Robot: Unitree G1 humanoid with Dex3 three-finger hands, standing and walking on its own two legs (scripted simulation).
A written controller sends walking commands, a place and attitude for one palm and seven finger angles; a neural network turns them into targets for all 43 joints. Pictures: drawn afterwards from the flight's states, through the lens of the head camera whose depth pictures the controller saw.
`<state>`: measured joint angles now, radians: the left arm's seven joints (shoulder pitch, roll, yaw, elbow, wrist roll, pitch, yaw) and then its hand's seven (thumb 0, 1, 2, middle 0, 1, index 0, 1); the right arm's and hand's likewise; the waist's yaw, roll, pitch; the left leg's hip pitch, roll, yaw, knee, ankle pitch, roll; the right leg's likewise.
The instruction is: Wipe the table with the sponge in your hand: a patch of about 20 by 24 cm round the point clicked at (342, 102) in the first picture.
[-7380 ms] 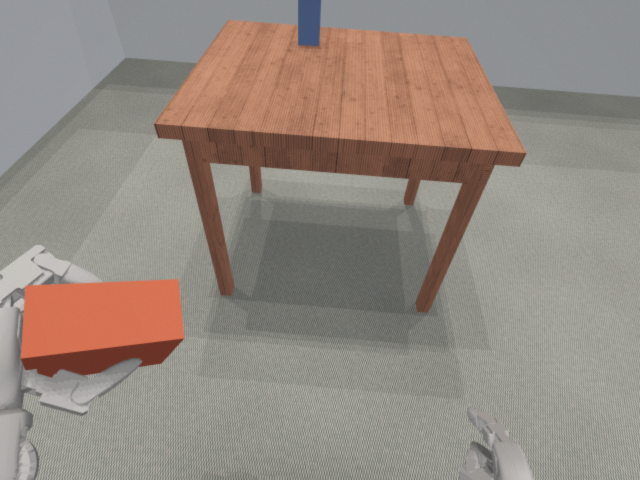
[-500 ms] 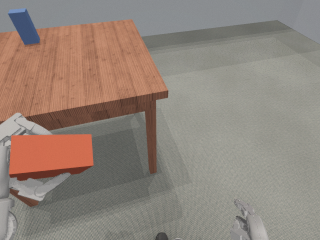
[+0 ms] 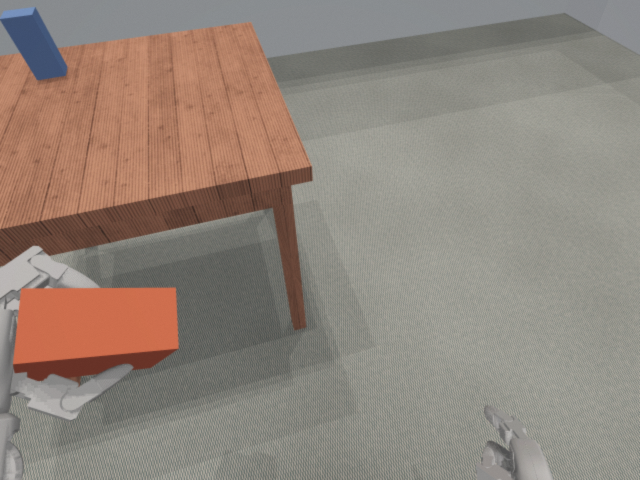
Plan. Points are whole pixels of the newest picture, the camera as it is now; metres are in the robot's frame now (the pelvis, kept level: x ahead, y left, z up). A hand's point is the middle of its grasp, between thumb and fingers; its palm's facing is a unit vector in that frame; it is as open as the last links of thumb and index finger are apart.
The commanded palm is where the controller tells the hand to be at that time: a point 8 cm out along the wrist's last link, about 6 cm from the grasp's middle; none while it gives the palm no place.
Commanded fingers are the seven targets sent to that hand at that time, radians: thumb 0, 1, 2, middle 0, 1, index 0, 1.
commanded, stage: come to a stop and stand still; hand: left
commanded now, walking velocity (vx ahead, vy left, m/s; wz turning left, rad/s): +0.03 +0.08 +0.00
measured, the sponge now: (119, 333) +0.23 +0.20 +0.14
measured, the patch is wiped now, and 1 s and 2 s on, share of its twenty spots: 0.00 0.00 0.00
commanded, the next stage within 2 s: look again from close up in 1.20 s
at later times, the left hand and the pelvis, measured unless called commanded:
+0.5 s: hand (166, 348) +0.22 +0.15 +0.14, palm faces +0.33 -0.79 -0.51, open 10.0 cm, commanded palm +0.16 +0.20 +0.17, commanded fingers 0.00 0.10 1.30 -1.20 -1.60 -1.20 -1.60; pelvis -0.01 -0.08 -0.02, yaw -1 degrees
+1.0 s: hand (275, 390) +0.18 +0.05 +0.15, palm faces +0.30 -0.72 -0.62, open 10.0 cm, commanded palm +0.11 +0.09 +0.17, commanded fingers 0.00 0.10 1.30 -1.20 -1.60 -1.20 -1.60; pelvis -0.04 -0.19 -0.03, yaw +2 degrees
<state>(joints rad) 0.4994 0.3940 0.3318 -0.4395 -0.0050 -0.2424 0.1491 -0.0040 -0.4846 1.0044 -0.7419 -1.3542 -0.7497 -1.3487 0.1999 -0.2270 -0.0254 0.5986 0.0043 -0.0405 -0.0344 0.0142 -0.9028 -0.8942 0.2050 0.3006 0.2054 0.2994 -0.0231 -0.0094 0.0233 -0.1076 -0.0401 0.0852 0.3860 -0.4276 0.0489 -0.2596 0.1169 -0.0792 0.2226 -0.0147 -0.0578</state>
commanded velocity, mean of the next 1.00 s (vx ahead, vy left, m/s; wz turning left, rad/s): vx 0.01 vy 0.13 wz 0.00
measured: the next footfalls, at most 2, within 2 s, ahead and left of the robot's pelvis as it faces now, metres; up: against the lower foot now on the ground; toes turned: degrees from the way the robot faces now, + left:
left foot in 0.02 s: -0.01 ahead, +0.11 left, +0.00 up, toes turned +4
left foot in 0.44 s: +0.04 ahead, +0.09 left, -0.01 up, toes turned +5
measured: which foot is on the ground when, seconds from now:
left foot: up 0.00-0.00, down 0.02-0.20, up 0.22-0.42, down 0.44-0.78, up 0.80-1.00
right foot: down 0.00-0.64, up 0.66-0.78, down 0.80-1.00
